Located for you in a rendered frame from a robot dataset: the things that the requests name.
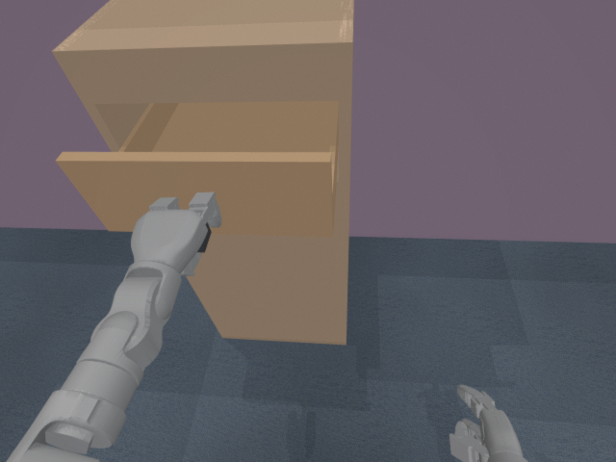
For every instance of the robot left hand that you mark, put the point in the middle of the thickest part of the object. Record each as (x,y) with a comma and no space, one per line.
(172,236)

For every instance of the cabinet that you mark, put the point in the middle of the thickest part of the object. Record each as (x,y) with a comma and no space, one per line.
(132,53)

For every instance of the robot left upper arm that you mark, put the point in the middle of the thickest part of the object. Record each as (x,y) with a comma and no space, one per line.
(42,453)

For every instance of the robot right hand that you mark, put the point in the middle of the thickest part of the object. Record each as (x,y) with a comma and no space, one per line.
(473,443)

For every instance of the handle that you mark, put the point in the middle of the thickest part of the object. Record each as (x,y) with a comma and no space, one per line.
(204,245)

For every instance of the drawer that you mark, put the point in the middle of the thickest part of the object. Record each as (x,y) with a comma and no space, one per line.
(272,165)

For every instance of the left robot forearm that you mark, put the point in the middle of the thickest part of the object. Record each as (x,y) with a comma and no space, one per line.
(89,410)

